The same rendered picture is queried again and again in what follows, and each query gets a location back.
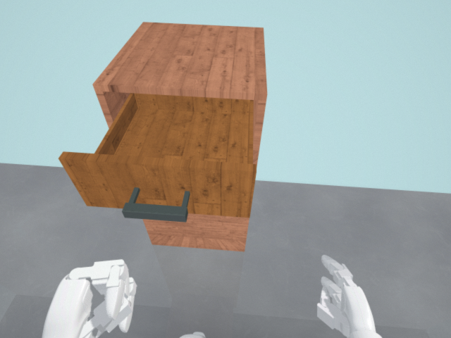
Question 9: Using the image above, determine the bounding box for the left robot hand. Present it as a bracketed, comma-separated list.
[42, 259, 137, 338]

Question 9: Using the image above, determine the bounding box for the handle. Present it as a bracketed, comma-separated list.
[122, 187, 190, 223]

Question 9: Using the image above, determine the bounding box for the right robot hand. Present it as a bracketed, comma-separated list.
[317, 255, 376, 338]

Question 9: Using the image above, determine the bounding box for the cabinet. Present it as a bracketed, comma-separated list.
[92, 22, 267, 252]

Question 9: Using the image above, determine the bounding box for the drawer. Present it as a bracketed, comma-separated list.
[58, 93, 257, 218]

